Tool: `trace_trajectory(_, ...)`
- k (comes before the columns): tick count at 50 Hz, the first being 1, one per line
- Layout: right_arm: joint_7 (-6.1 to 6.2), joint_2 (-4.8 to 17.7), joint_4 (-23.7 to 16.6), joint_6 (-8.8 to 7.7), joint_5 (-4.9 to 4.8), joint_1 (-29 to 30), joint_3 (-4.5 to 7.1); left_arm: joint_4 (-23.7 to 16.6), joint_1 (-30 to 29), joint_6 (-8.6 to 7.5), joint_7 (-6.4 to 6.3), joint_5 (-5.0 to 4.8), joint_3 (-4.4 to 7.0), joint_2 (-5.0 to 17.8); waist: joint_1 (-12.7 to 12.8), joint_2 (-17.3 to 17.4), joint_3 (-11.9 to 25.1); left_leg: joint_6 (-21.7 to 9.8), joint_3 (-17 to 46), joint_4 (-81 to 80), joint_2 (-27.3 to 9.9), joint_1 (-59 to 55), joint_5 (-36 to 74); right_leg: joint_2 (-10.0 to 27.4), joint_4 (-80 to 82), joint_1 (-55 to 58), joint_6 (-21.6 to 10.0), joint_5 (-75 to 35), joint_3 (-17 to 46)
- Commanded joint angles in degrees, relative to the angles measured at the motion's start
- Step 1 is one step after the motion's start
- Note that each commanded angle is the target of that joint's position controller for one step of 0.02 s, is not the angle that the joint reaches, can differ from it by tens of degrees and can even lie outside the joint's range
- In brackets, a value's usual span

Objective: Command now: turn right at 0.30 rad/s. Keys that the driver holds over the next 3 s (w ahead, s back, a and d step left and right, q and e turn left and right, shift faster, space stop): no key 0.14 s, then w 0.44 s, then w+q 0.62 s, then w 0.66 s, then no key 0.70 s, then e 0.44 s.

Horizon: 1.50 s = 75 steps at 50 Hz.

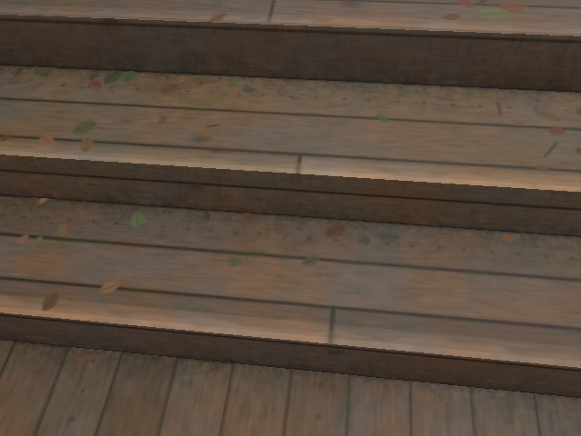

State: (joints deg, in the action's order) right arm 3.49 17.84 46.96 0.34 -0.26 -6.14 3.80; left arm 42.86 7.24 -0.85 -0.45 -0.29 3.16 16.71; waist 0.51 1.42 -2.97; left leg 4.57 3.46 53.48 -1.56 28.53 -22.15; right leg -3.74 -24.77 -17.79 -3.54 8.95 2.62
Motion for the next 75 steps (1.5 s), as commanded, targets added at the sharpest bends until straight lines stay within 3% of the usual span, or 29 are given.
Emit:
trace_trajectory(1, -0.09, 3.5, -2.1, -0.23, -0.24, -1.5, 0.52, -3.2, -1.6, -0.52, -0.63, 0.24, 1.98, 8.9, 0.2, -9.0, 8.9, 0.3, -0.6, -7.5, 0.4, -5.6, 2.6, 13.7, 7.7, 4.6, -9.8, -6.8, 12.1)
trace_trajectory(8, -2.20, 3.3, -1.2, -2.65, 0.93, -4.7, 0.16, -1.3, 0.4, 0.45, -0.73, 0.47, -0.32, 4.9, -1.5, -6.8, 8.3, -4.0, -1.0, -32.3, -0.8, -22.3, 14.0, 10.3, 2.8, -0.4, -3.8, 6.6, 13.2)
trace_trajectory(9, -2.50, 2.4, -0.5, -2.22, 4.89, -8.0, -1.29, -0.4, 4.1, 1.16, 0.46, 2.42, -1.17, 2.3, -0.5, 2.3, 8.2, -6.4, 9.5, -39.9, -9.1, -25.5, 3.6, 6.2, -3.5, -4.2, -1.0, 11.3, 9.6)
trace_trajectory(10, -2.90, 9.3, 0.3, -1.35, 4.10, -6.5, 0.57, -1.6, 3.7, 1.46, 1.14, 1.86, -1.15, 1.8, 1.1, 13.5, 4.4, -11.8, 18.3, -42.9, -14.4, -20.1, -6.1, -1.6, -7.2, -7.0, 0.3, 16.8, 1.1)
trace_trajectory(12, -3.80, 6.9, 0.6, -0.79, 3.13, -6.9, 0.64, -1.4, -0.5, 1.59, 2.12, 2.47, 0.07, 6.3, -2.1, 10.5, -0.3, -14.5, 19.5, -47.3, -14.9, -16.0, -15.9, 0.5, -18.0, -7.4, 0.5, 16.5, -0.8)
trace_trajectory(13, -2.49, 10.2, -0.2, -2.53, 0.53, -5.8, 1.71, -2.3, -2.8, -0.08, 0.59, -1.02, 1.38, 8.8, -2.0, 10.1, 0.2, -15.4, 19.4, -46.4, -14.8, -18.6, -13.7, 2.1, -22.5, -10.9, 1.6, 17.7, -0.7)
trace_trajectory(15, -1.23, 8.0, 1.0, -4.39, -1.33, -8.1, 1.24, -1.5, -2.2, -1.95, 0.12, -0.89, 1.16, 7.3, -2.6, 7.2, 0.0, -15.8, 19.1, -45.9, -15.7, -26.6, -9.6, 4.9, -24.2, -18.6, 2.5, 15.7, 0.6)
trace_trajectory(19, -1.26, 7.3, 1.8, -4.82, -1.03, -9.9, 1.53, -1.5, -4.3, -4.08, 1.00, -0.65, -0.19, 2.2, -3.8, 7.3, 1.3, -14.6, 10.8, -45.1, -11.5, -24.8, 0.0, 4.4, -13.4, -11.4, 3.0, 11.6, -4.0)
trace_trajectory(23, -2.49, 8.3, 1.7, -4.28, -1.67, -9.1, 1.91, 1.0, 1.0, -4.05, 1.39, -1.02, 0.33, 3.5, -0.5, 7.0, 1.7, -14.2, 7.1, -41.2, -10.1, -14.0, 0.7, 1.9, -1.5, 5.9, 1.9, 3.5, -7.3)
trace_trajectory(25, -3.10, 4.3, 1.4, -4.69, -0.86, -8.1, 0.53, 3.9, 10.1, -3.66, 0.61, -1.61, 1.50, 5.8, 3.9, 4.3, 4.8, -11.2, 4.0, -32.3, -7.2, -6.1, 1.6, 4.1, 0.5, 20.0, 0.2, 3.9, -4.0)
trace_trajectory(27, -3.19, -0.3, -4.2, -6.76, -0.72, -4.0, -1.00, 5.6, 20.8, -3.91, 0.64, -0.16, 4.13, 17.0, 6.8, -19.6, 7.5, -6.2, -3.8, 1.3, 2.8, 16.2, -9.1, 26.9, 14.6, 30.7, -12.5, 21.1, 34.6)
trace_trajectory(29, -3.62, 6.5, -3.4, -7.63, -2.41, -3.6, 0.53, 3.6, 13.6, -5.25, 1.11, 0.12, 1.73, 8.7, 3.7, -9.8, 0.4, -8.7, 1.5, 12.8, -4.0, 22.9, -1.8, 24.4, 15.8, 25.1, -11.9, 25.8, 29.8)
trace_trajectory(32, -3.96, 3.9, -1.8, -6.94, -0.72, -4.3, 0.17, 2.3, 8.2, -5.33, 1.22, 0.41, 0.82, 6.2, 0.8, -6.0, -0.8, -8.3, 0.8, 9.6, -7.2, 18.4, 9.7, 18.3, 17.4, 19.1, -7.1, 1.8, 12.8)
trace_trajectory(42, -5.24, -2.0, -7.6, -4.59, -0.46, 6.2, -2.02, 6.4, 13.3, -5.74, -0.72, 0.65, 0.32, 6.7, 3.2, -6.9, -0.4, -6.6, -5.7, -13.5, -1.2, 5.8, 27.3, 16.3, 17.6, 16.2, -4.8, -22.5, -8.2)
trace_trajectory(47, -6.61, 4.2, -7.8, -4.00, 0.12, -2.1, 0.61, 4.5, 8.8, -3.69, -1.85, 0.16, 1.23, 10.1, -4.4, -9.3, 6.7, -12.2, -9.1, -15.2, 4.8, -7.1, 13.0, 17.8, -5.7, 21.3, -2.4, -62.1, -11.2)
trace_trajectory(49, -5.09, 9.7, -3.0, -3.38, -0.40, -20.1, 3.59, 2.2, 7.6, -4.09, -1.83, 0.77, 0.58, 8.6, -12.2, 0.0, 14.5, -16.2, 2.0, -24.6, 0.5, -35.9, 24.6, 11.9, -36.1, 2.1, 1.4, -32.6, -11.6)
trace_trajectory(50, -3.92, 15.9, -4.6, -2.91, 0.43, -16.7, 4.14, 0.4, 14.3, -6.21, -0.26, 1.60, -2.10, -0.6, -2.6, 18.7, 18.6, -27.7, 31.9, -26.2, -15.7, -51.5, 34.0, 0.2, -61.0, -22.8, 5.3, 22.8, -7.0)
trace_trajectory(51, -4.07, 11.5, -4.8, -3.21, 0.89, -18.5, 3.38, 0.5, 13.0, -8.29, 1.03, 0.27, -1.48, 4.4, -7.8, 8.3, 25.9, -31.4, 41.4, -34.6, -18.2, -53.1, 15.8, 1.9, -66.2, -29.1, 3.9, 21.6, 5.2)
trace_trajectory(52, -4.19, 7.5, -3.3, -3.31, 0.71, -18.6, 2.72, -0.7, 7.8, -8.65, 1.37, -1.86, -1.17, 5.0, -8.0, 4.1, 15.8, -28.5, 34.5, -36.5, -15.6, -46.8, 7.3, 4.3, -67.5, -34.5, 3.2, 17.1, 3.3)
trace_trajectory(54, -4.54, 3.3, -4.9, -3.77, -0.11, -10.0, 0.71, -2.6, 4.2, -7.98, 0.50, 0.24, -1.45, 3.9, -2.5, -4.5, 5.3, -24.1, 26.3, -40.0, -11.7, -28.3, 7.7, 8.2, -62.1, -32.8, 3.4, 10.7, 2.0)
trace_trajectory(57, -3.83, 3.4, -5.6, -3.38, 0.41, -7.4, 0.03, -4.6, 7.2, -5.39, 0.53, 1.54, -2.02, 0.7, 1.9, 1.5, 2.9, -23.9, 19.2, -40.1, -7.9, -14.8, 19.9, 8.7, -71.4, -32.2, 5.7, 10.7, -0.7)
trace_trajectory(60, -3.30, 2.1, -0.3, -2.22, 0.27, -17.2, -1.18, -8.3, 4.5, -3.61, 0.34, -0.44, -4.29, -5.4, -0.1, 5.1, 0.4, -22.9, 21.8, -38.1, -9.9, -16.4, 7.8, 8.0, -104.4, -55.9, 6.7, 19.2, -2.7)
trace_trajectory(61, -3.74, 6.9, 0.8, -3.55, 3.00, -18.4, 0.19, -12.7, -4.7, -1.45, -0.81, 4.69, -4.02, -4.8, -1.1, 2.2, -1.3, -20.8, 18.1, -38.9, -7.6, -12.6, 4.3, 8.1, -99.8, -56.8, 4.0, 18.1, -4.0)
trace_trajectory(64, -3.74, 3.5, 5.7, -4.27, 1.78, -22.1, -1.28, -17.8, -13.0, 0.45, -0.58, 5.37, -5.33, -6.5, -2.7, 2.7, -3.2, -17.7, 15.7, -42.6, -2.6, -7.7, -1.4, 7.6, -85.2, -54.1, 2.0, 15.6, -8.9)
trace_trajectory(69, -1.01, 5.9, 3.8, -3.58, -0.01, -18.4, -0.61, -18.3, -7.9, 1.72, 0.24, 3.50, -5.87, -6.5, -0.8, 2.6, 5.1, -16.9, 5.5, -48.9, -6.9, -19.7, 49.7, 7.1, -56.6, -29.0, -1.5, 19.5, -11.6)
trace_trajectory(71, -1.60, 7.2, 3.2, -3.84, -0.20, -16.8, -0.05, -11.9, 8.4, 1.51, 0.13, 2.19, -3.77, -3.8, 6.5, 6.9, 14.8, -16.0, 2.8, -35.2, -8.9, -22.9, 92.3, 1.0, -49.2, -7.6, -2.6, 19.6, -12.1)
trace_trajectory(73, -2.73, 8.9, 2.7, -5.22, -0.09, -14.0, 1.54, -7.2, 20.9, 0.18, -0.01, 3.04, -1.09, 2.2, 13.1, 3.1, 20.1, -14.4, 2.4, -7.4, -7.2, -21.3, 91.1, 1.0, -30.7, 5.7, -4.7, 25.3, 0.5)
trace_trajectory(74, -4.80, 1.4, -1.9, -5.90, -0.53, -13.3, 0.64, -4.0, 25.3, 0.44, -1.38, 4.09, 1.27, 10.9, 11.0, -25.2, 20.2, -10.5, 2.5, 18.2, 8.2, 0.1, 31.8, 17.2, -2.7, 11.9, -10.8, 32.2, 39.0)
trace_trajectory(75, -5.48, -1.9, -1.7, -6.24, 4.47, -16.4, 0.00, -3.7, 19.6, 0.97, -2.07, 2.11, 1.22, 8.4, 6.4, -21.6, 20.7, -10.6, 14.0, 37.3, 12.2, 7.4, 12.5, 21.5, 10.3, 9.9, -11.3, 35.9, 61.1)
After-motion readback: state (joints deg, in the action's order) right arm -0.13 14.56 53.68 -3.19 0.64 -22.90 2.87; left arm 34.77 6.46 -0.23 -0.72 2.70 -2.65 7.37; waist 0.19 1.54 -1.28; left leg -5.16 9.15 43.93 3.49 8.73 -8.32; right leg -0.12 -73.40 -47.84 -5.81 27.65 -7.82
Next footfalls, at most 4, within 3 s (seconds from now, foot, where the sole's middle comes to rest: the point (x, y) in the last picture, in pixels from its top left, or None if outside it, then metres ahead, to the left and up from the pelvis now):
0.16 left None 0.06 0.15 -0.78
0.50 right None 0.12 -0.12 -0.78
0.98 left None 0.42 0.09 -0.78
1.44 right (332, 284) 0.73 -0.03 -0.62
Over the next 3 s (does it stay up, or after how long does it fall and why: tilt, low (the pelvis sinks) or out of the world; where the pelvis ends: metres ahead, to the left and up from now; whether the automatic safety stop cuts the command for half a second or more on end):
stays up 1.03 0.09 0.31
